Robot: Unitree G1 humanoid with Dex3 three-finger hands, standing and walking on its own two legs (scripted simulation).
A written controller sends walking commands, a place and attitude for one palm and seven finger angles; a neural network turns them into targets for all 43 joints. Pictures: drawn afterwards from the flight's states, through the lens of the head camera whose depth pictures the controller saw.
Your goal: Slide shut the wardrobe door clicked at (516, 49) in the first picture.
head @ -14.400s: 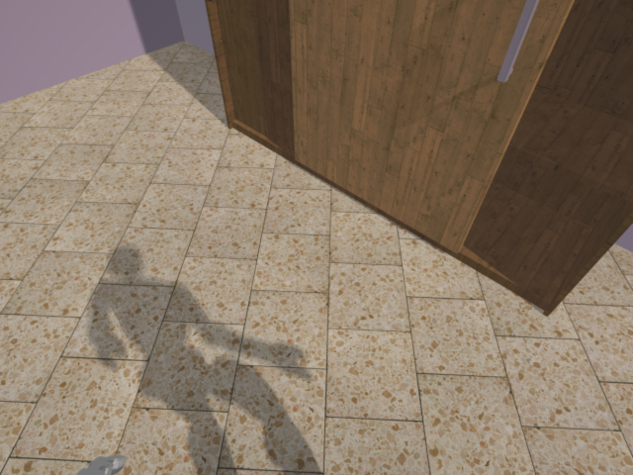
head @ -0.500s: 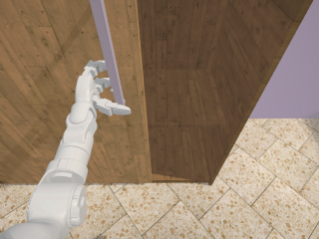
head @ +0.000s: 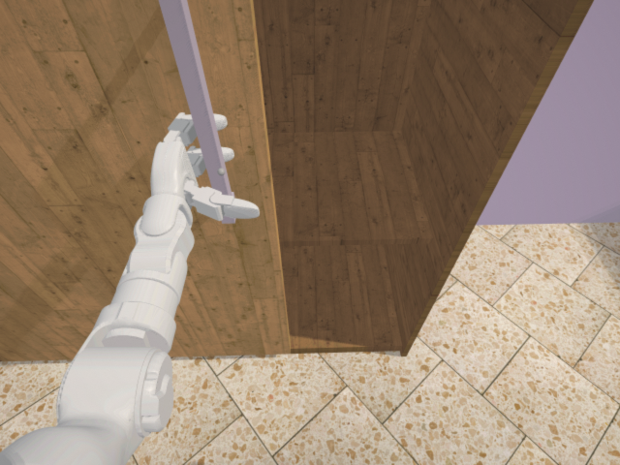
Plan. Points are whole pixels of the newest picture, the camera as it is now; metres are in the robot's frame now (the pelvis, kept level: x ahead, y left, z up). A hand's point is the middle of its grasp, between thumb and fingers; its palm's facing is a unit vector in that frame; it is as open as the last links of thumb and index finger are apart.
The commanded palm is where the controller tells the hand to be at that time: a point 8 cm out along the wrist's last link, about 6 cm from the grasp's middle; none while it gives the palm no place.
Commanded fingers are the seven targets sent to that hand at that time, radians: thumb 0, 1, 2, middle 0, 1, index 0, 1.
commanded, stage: slide the fingers in behind the handle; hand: left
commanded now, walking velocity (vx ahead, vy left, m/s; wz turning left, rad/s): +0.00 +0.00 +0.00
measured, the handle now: (209, 125) +0.51 +0.13 +0.17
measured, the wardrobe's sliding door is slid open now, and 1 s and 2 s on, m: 0.36 0.36 0.36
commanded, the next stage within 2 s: grip the handle and tug to test in 0.16 s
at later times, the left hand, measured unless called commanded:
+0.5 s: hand (225, 172) +0.45 +0.10 +0.14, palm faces +0.00 -1.00 +0.01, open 12.7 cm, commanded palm +0.43 +0.16 +0.14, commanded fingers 0.00 0.11 0.56 -0.37 -1.29 -0.37 -1.29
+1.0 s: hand (224, 170) +0.46 +0.11 +0.14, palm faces +0.00 -1.00 +0.02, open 5.9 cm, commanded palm +0.42 +0.16 +0.14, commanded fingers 0.00 0.90 0.90 -0.45 -1.40 -0.45 -1.40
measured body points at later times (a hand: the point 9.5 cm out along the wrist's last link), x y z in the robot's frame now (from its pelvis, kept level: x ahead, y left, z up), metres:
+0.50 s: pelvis +0.00 +0.00 +0.00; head +0.03 -0.01 +0.45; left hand +0.45 +0.16 +0.15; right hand +0.07 -0.25 -0.12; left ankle -0.02 +0.11 -0.73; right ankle +0.00 -0.11 -0.73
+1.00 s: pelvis +0.00 +0.00 +0.00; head +0.03 +0.00 +0.45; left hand +0.45 +0.16 +0.14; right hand +0.07 -0.25 -0.12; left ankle -0.02 +0.11 -0.73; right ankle +0.00 -0.11 -0.73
